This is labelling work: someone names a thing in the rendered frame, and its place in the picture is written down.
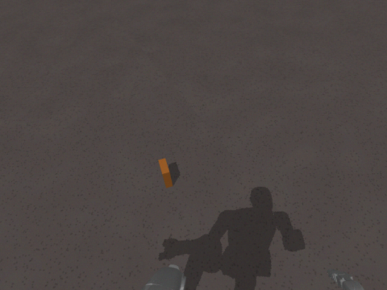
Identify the carton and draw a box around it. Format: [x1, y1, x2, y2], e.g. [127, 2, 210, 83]
[158, 158, 173, 188]

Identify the right robot hand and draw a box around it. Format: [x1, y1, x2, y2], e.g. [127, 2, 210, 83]
[327, 269, 364, 290]

